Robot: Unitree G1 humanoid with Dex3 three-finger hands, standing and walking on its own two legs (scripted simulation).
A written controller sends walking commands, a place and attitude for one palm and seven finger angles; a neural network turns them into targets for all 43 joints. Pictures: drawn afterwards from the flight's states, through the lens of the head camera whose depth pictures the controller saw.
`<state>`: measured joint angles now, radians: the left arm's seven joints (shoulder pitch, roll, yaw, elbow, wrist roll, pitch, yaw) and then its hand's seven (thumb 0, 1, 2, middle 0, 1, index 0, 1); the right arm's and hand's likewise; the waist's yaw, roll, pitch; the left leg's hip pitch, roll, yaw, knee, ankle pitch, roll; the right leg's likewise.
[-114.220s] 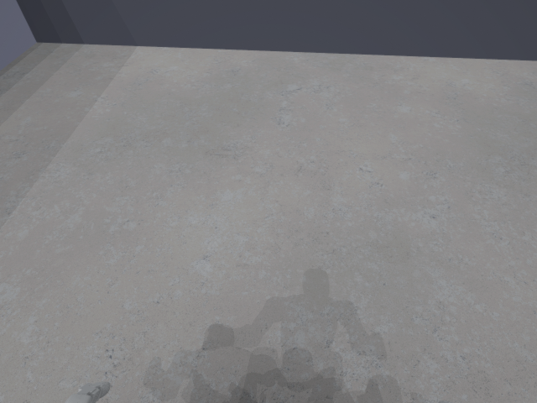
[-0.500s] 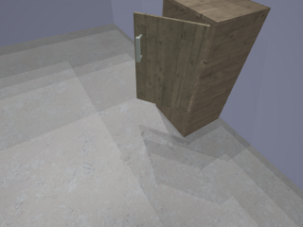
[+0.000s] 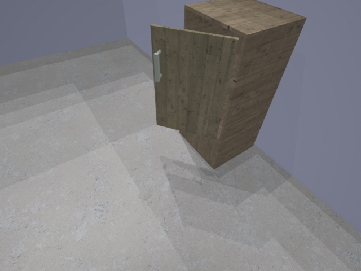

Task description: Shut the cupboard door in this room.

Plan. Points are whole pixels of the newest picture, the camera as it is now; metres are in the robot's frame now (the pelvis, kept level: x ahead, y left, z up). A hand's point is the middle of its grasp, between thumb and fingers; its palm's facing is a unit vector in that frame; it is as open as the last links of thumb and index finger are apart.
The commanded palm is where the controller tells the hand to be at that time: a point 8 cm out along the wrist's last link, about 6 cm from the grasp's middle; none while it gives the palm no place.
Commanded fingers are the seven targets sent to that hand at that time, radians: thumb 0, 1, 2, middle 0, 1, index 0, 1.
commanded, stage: let the arm hang, fingers relaxed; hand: left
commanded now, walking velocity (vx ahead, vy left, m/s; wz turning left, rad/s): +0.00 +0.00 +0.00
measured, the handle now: (158, 66) +0.99 +0.15 -0.05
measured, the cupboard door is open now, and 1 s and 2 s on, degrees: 38 38 38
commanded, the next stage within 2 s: look to check the result in 0.06 s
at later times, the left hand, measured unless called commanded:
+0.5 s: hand out of the picture -0.02 +0.16 -0.18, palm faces +0.03 -0.98 -0.18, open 7.4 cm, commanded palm none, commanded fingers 0.00 0.90 0.90 -0.20 -0.30 -0.20 -0.30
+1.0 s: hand out of the picture +0.01 +0.17 -0.19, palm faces +0.14 -0.97 -0.20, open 7.4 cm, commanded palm none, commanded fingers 0.00 0.90 0.90 -0.20 -0.30 -0.20 -0.30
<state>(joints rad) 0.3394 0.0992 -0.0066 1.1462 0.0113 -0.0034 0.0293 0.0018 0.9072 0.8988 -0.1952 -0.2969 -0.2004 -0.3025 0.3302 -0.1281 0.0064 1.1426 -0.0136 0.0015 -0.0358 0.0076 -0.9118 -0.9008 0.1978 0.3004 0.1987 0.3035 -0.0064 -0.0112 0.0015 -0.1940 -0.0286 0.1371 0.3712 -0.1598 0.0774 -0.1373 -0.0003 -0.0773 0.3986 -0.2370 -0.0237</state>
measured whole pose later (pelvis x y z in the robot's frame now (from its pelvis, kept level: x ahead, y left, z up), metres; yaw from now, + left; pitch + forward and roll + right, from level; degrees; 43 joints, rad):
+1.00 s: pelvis +0.01 -0.01 -0.01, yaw +6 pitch +0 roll -1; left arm 0.25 0.16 0.05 1.06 0.02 0.02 0.03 0.00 0.91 0.90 -0.20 -0.30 -0.20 -0.30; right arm 0.27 -0.15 -0.02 1.09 -0.02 0.04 -0.02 0.01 -0.91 -0.90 0.20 0.30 0.20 0.30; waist -0.01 0.00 0.07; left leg -0.32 -0.03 0.05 0.62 -0.29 0.04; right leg -0.17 -0.02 -0.18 0.52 -0.34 -0.04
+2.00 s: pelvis +0.19 +0.06 -0.02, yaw +46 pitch +1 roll +1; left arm 0.43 0.17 0.04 0.99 0.02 -0.03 0.01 0.01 0.90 0.90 -0.20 -0.30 -0.20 -0.30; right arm 0.05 -0.25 -0.04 0.87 -0.03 0.03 0.04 0.01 -0.91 -0.90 0.19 0.30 0.19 0.30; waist 0.03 -0.03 0.15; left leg -0.49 -0.03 0.16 0.68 -0.23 0.02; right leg -0.02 -0.12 -0.31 0.52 -0.46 0.03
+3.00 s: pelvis +0.29 +0.15 -0.01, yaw +26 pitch +1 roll +0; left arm 0.23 0.21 0.08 0.91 0.03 0.04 0.00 0.00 0.90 0.90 -0.20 -0.30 -0.20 -0.30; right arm 0.13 -0.21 -0.05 0.91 -0.01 0.04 -0.03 0.01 -0.91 -0.90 0.20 0.30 0.20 0.30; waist 0.02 -0.02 0.08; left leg -0.43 0.05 -0.01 0.84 -0.42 -0.08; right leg -0.21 0.05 0.12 0.51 -0.31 -0.02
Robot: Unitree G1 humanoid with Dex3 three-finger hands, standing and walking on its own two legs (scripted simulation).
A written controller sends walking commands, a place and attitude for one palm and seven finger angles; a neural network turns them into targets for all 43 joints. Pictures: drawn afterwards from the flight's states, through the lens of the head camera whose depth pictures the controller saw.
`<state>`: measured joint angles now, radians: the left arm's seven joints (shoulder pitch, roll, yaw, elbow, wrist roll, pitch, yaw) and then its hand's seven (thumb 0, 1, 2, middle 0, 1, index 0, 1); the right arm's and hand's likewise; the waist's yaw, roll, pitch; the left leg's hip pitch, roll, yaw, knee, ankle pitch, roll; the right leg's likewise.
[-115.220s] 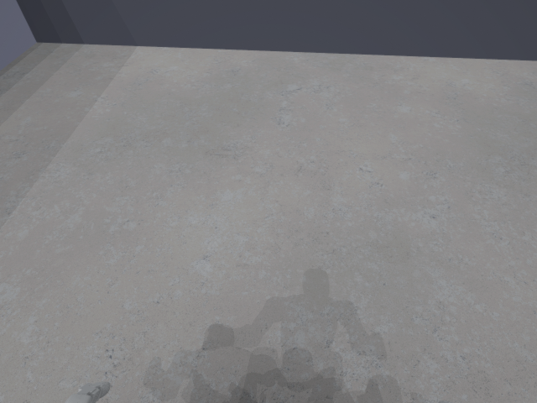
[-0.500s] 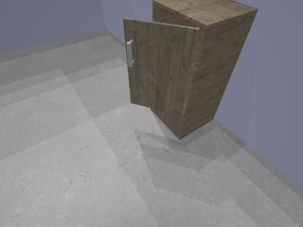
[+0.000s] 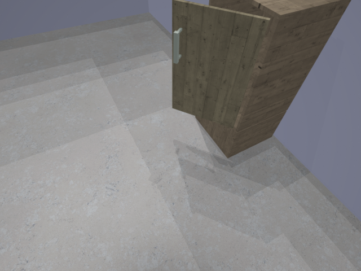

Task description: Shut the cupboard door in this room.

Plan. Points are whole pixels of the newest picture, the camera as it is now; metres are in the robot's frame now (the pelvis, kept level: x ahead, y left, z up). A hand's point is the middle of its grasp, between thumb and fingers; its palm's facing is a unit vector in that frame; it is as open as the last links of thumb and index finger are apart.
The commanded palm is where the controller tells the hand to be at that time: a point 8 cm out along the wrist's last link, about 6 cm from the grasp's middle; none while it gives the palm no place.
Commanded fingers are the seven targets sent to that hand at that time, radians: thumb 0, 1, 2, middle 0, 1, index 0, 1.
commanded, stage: walk to a spot facing it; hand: left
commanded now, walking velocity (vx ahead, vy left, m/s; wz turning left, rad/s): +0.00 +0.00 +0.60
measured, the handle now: (178, 45) +0.98 +0.06 -0.04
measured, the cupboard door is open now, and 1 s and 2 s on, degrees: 38 38 38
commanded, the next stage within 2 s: turn to face it in 1.02 s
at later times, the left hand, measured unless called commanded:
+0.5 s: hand out of the picture +0.10 +0.26 -0.14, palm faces +0.28 -0.92 -0.27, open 7.4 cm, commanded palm none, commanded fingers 0.00 0.90 0.90 -0.20 -0.30 -0.20 -0.30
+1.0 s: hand out of the picture +0.01 +0.14 -0.17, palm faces +0.66 -0.72 -0.20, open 7.4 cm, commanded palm none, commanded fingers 0.00 0.90 0.90 -0.20 -0.30 -0.20 -0.30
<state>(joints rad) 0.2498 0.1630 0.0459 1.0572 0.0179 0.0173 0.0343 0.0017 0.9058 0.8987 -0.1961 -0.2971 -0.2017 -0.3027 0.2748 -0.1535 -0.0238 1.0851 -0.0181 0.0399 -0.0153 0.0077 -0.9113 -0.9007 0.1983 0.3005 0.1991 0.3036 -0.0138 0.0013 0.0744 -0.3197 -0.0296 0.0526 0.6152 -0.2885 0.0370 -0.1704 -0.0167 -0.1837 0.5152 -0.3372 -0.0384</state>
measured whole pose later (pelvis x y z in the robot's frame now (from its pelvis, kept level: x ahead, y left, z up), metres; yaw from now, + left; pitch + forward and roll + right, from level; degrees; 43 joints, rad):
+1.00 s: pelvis +0.18 +0.05 -0.01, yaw +39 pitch +1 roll +1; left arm 0.43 0.17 0.04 0.99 0.02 -0.03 0.01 0.01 0.90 0.90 -0.20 -0.30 -0.20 -0.30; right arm 0.05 -0.25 -0.04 0.87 -0.03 0.03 0.04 0.01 -0.91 -0.90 0.19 0.30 0.19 0.30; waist 0.03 -0.03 0.15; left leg -0.49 -0.03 0.16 0.68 -0.23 0.02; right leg -0.02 -0.12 -0.31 0.52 -0.46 0.03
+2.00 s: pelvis +0.29 +0.13 +0.00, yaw +20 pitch +1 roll +0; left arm 0.23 0.21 0.08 0.91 0.03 0.04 0.00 0.00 0.90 0.90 -0.20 -0.30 -0.20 -0.30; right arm 0.13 -0.21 -0.05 0.91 -0.01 0.04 -0.03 0.01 -0.91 -0.90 0.20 0.30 0.20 0.30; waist 0.02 -0.02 0.08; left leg -0.43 0.05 -0.01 0.84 -0.42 -0.08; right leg -0.21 0.05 0.12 0.51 -0.31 -0.02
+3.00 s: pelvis +0.33 +0.16 +0.00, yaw -13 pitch +1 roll -1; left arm 0.22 0.24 0.08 0.93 0.01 0.07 -0.01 0.01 0.90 0.90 -0.20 -0.30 -0.20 -0.30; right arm 0.18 -0.18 -0.01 0.89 -0.03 0.01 -0.03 0.01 -0.91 -0.90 0.20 0.30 0.20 0.30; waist 0.02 -0.05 0.04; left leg -0.29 0.03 0.06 0.58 -0.31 0.02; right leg -0.39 0.06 0.08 0.85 -0.48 0.00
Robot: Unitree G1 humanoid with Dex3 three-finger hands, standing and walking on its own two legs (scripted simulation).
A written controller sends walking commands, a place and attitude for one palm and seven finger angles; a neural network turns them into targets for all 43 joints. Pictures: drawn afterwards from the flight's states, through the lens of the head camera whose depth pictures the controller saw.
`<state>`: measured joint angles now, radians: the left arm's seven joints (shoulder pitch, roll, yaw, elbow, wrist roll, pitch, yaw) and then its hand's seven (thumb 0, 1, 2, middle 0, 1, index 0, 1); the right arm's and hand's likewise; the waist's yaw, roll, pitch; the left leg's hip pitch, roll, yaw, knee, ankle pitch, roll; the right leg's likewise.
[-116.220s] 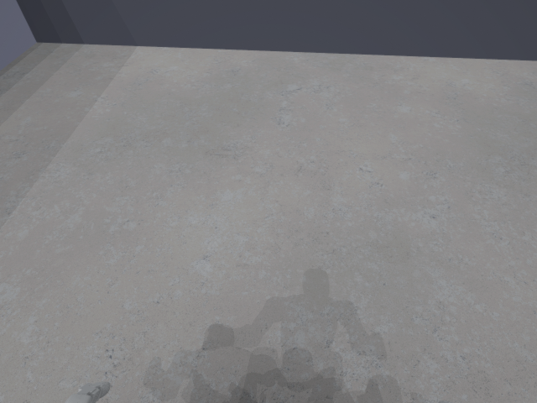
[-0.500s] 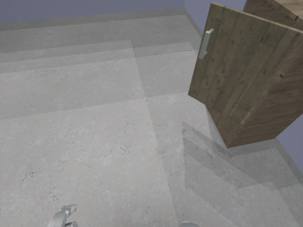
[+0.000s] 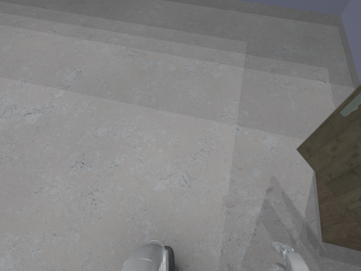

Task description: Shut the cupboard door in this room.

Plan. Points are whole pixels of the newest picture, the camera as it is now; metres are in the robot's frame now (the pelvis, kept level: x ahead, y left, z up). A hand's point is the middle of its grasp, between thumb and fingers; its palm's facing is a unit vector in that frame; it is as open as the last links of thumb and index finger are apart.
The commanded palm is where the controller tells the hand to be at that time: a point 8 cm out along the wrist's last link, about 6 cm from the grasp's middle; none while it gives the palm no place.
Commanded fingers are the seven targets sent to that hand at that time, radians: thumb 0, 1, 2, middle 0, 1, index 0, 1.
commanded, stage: walk to a spot facing it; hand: left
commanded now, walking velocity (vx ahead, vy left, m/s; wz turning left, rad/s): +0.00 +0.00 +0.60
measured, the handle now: out of the picture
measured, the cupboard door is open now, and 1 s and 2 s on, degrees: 38 38 38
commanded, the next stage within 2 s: turn to face it in 0.02 s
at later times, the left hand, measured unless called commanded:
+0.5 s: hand (111, 250) +0.16 +0.19 -0.16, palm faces +0.00 -0.99 -0.17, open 7.4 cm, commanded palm none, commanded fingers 0.00 0.90 0.90 -0.20 -0.30 -0.20 -0.30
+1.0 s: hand (129, 211) +0.25 +0.16 -0.16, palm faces -0.26 -0.94 -0.23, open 7.4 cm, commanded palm none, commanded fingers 0.00 0.90 0.90 -0.20 -0.30 -0.20 -0.30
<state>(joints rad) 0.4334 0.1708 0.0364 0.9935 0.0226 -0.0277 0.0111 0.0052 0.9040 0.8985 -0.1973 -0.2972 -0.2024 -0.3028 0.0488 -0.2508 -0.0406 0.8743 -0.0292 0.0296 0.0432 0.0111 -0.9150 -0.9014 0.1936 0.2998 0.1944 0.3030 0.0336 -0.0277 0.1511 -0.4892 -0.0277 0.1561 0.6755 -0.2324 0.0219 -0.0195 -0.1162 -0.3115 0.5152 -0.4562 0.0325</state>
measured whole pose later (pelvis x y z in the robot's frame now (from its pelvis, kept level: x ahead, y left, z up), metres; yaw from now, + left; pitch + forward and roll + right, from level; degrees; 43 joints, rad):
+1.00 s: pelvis +0.14 -0.01 +0.01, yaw -20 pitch +1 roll +0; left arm 0.23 0.21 0.08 0.91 0.03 0.04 0.00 0.00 0.90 0.90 -0.20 -0.30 -0.20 -0.30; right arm 0.13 -0.21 -0.05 0.91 -0.01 0.04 -0.03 0.01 -0.91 -0.90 0.20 0.30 0.20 0.30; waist 0.02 -0.02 0.08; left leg -0.43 0.05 -0.01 0.84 -0.42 -0.08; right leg -0.21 0.05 0.12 0.51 -0.31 -0.02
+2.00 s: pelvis +0.18 -0.01 +0.00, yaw -52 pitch +1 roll -1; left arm 0.22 0.24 0.08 0.93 0.01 0.07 -0.01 0.01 0.90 0.90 -0.20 -0.30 -0.20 -0.30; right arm 0.18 -0.18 -0.01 0.89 -0.03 0.01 -0.03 0.01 -0.91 -0.90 0.20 0.30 0.20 0.30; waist 0.02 -0.05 0.04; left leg -0.29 0.03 0.06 0.58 -0.31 0.02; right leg -0.39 0.06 0.08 0.85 -0.48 0.00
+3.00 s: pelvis +0.23 -0.17 +0.01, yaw -60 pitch -2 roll +0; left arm 0.20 0.19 0.05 1.02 0.02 0.00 0.00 0.01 0.92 0.90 -0.19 -0.30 -0.20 -0.30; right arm 0.33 -0.14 0.00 1.08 -0.03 -0.01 -0.03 0.01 -0.92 -0.90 0.20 0.30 0.20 0.30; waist -0.01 -0.01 0.06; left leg -0.15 0.05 0.12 0.48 -0.30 -0.01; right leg -0.35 -0.05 -0.04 0.62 -0.22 0.00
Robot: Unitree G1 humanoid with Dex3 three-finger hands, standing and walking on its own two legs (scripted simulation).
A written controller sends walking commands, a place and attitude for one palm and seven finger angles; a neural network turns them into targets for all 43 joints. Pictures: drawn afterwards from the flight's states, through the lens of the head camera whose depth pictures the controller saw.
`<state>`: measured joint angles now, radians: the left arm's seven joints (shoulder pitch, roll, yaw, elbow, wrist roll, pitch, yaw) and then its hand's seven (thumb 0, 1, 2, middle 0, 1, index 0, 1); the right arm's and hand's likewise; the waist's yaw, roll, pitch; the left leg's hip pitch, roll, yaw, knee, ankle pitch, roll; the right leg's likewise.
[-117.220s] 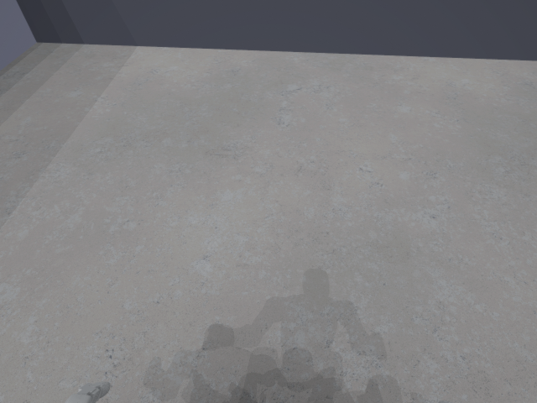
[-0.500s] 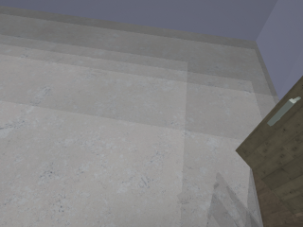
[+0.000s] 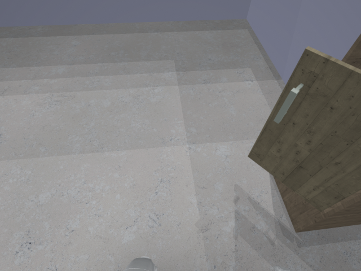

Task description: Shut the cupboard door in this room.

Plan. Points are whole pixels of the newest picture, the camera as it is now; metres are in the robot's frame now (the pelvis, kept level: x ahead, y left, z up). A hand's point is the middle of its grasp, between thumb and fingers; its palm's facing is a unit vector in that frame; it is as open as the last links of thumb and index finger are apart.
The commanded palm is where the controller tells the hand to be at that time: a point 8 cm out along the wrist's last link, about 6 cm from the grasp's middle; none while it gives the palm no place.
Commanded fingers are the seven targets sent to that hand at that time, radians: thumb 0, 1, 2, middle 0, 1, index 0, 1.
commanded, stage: turn to face it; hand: left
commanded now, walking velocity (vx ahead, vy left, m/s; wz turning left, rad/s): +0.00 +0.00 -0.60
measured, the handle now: (288, 103) +0.63 -0.30 -0.04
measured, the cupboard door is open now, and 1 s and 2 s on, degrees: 38 38 38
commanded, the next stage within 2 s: take the last steps up to it in 1.10 s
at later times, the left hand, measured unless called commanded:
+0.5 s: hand (118, 245) +0.19 +0.18 -0.16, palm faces -0.31 -0.91 -0.27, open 7.4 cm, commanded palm none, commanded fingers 0.00 0.90 0.90 -0.20 -0.30 -0.20 -0.30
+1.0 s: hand (127, 241) +0.20 +0.16 -0.18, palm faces -0.46 -0.87 -0.19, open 7.4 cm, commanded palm none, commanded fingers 0.00 0.90 0.90 -0.20 -0.30 -0.20 -0.30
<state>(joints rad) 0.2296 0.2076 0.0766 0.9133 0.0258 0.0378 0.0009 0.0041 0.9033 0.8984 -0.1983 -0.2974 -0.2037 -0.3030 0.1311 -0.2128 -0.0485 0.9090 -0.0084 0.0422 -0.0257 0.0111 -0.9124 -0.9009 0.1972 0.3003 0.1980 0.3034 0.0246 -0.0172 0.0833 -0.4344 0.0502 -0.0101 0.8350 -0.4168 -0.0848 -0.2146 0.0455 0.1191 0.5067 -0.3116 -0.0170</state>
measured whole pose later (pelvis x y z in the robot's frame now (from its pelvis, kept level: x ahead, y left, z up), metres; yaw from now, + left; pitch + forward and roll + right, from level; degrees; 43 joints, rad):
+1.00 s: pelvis +0.04 +0.02 +0.00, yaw -32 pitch +1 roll -1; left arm 0.22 0.24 0.08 0.93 0.01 0.07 -0.01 0.01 0.90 0.90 -0.20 -0.30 -0.20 -0.30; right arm 0.18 -0.18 -0.01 0.89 -0.03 0.01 -0.03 0.01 -0.91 -0.90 0.20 0.30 0.20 0.30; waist 0.02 -0.05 0.04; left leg -0.29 0.03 0.06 0.58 -0.31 0.02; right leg -0.39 0.06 0.08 0.85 -0.48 0.00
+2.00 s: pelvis +0.15 -0.12 +0.00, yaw -40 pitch -2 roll +0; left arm 0.20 0.19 0.05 1.02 0.02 0.00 0.00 0.01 0.92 0.90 -0.19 -0.30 -0.20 -0.30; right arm 0.33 -0.14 0.00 1.08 -0.03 -0.01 -0.03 0.01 -0.92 -0.90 0.20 0.30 0.20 0.30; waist -0.01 -0.01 0.06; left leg -0.15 0.05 0.12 0.48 -0.30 -0.01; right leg -0.35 -0.05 -0.04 0.62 -0.22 0.00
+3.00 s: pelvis +0.11 -0.10 +0.01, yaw -40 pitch -2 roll +0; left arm 0.28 0.15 0.00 1.13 0.01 0.01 0.03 0.01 0.92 0.90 -0.20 -0.30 -0.20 -0.30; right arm 0.27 -0.15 0.00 1.15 -0.01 0.02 -0.02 0.01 -0.92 -0.90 0.20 0.30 0.20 0.30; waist -0.01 -0.04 0.03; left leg -0.17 0.00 0.09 0.38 -0.18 0.02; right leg -0.08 0.01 0.00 0.39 -0.28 -0.02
